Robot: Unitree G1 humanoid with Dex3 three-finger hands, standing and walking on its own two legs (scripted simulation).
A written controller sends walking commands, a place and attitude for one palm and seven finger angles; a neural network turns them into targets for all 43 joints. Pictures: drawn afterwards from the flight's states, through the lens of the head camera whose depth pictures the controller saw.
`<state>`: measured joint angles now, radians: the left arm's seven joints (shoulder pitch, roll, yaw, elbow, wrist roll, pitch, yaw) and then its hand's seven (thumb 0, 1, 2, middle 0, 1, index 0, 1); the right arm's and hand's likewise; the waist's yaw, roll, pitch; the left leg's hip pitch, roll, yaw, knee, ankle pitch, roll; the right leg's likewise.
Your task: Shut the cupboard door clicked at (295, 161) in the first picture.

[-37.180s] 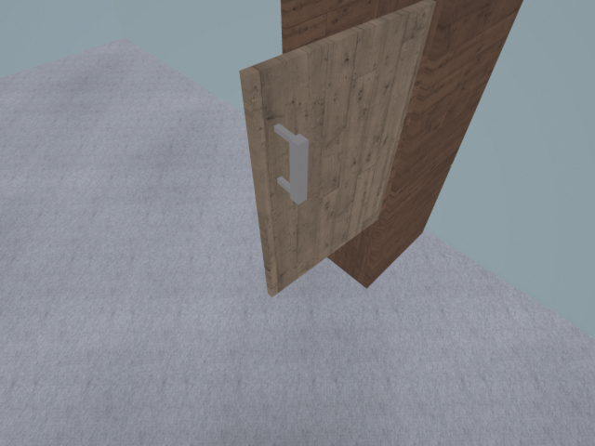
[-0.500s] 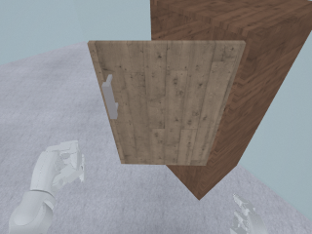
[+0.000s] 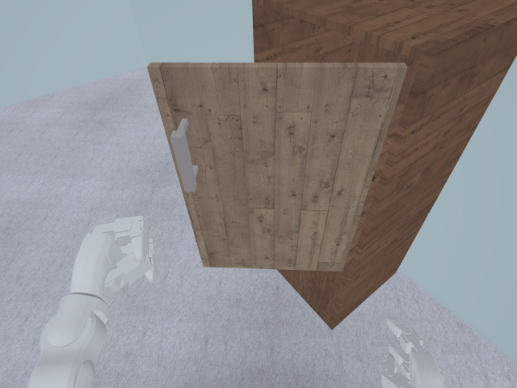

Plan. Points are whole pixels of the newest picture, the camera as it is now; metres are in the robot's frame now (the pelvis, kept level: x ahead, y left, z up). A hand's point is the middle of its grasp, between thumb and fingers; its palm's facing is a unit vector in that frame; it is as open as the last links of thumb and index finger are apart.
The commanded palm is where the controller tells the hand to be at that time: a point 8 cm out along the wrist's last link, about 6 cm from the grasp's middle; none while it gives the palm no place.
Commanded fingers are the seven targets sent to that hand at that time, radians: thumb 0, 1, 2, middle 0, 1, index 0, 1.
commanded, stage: bring the fist close to the handle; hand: left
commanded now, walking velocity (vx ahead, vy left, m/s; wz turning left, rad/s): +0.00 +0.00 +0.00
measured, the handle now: (187, 155) +0.48 +0.18 +0.12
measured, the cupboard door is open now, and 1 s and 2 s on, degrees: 50 50 39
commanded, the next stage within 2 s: push the door shut along its arc in 1.18 s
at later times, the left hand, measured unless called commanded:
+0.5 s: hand (182, 220) +0.33 +0.15 +0.12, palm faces +0.00 -1.00 -0.04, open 3.1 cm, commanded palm +0.31 +0.20 +0.12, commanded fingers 0.00 0.90 0.90 -1.30 -1.50 -1.30 -1.50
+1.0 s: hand (198, 190) +0.39 +0.14 +0.12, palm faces +0.04 -1.00 -0.03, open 3.1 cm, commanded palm +0.36 +0.19 +0.12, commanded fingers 0.00 0.90 0.90 -1.30 -1.50 -1.30 -1.50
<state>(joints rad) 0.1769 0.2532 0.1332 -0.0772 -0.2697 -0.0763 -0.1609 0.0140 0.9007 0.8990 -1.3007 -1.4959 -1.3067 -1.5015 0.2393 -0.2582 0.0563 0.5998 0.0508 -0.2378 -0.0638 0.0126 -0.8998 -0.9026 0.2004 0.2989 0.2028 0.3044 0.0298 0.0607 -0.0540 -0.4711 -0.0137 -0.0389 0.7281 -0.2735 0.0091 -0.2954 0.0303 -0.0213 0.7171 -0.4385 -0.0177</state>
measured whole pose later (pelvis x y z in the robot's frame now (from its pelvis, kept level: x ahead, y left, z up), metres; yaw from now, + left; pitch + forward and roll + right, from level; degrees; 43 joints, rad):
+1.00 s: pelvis +0.01 +0.00 +0.00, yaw -3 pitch +4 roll +0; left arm -0.30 0.21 0.14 0.40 -0.18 -0.10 -0.01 0.01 0.90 0.90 -1.30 -1.50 -1.30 -1.50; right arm 0.28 -0.26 0.02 0.63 0.04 -0.06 -0.03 0.01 -0.90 -0.90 0.20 0.30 0.20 0.30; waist -0.03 0.04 -0.07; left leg -0.48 0.00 0.01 0.69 -0.28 0.01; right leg -0.33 0.04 0.03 0.69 -0.43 -0.02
